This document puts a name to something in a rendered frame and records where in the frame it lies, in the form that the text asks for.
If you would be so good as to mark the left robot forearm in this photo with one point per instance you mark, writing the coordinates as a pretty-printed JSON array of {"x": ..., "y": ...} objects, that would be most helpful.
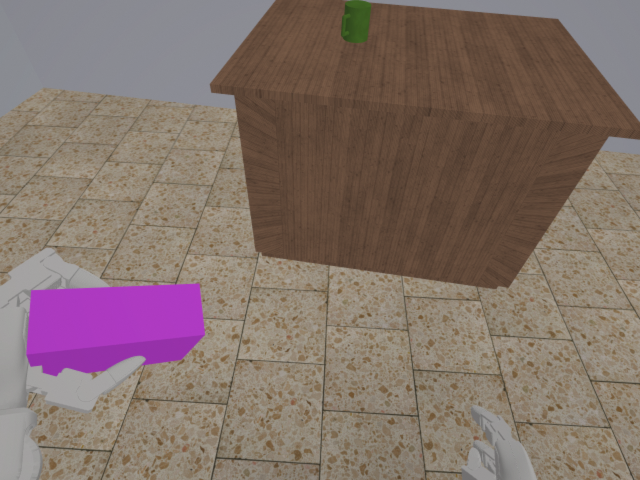
[{"x": 20, "y": 456}]

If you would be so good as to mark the table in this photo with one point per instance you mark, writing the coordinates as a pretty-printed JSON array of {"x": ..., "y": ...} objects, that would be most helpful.
[{"x": 441, "y": 148}]

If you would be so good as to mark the sponge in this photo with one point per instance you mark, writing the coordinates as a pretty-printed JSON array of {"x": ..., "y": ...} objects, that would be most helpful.
[{"x": 92, "y": 329}]

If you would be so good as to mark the robot left hand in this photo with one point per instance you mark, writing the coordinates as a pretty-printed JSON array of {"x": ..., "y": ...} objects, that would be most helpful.
[{"x": 70, "y": 389}]

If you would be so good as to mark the robot right hand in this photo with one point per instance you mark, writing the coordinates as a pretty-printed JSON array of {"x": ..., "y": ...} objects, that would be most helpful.
[{"x": 509, "y": 459}]

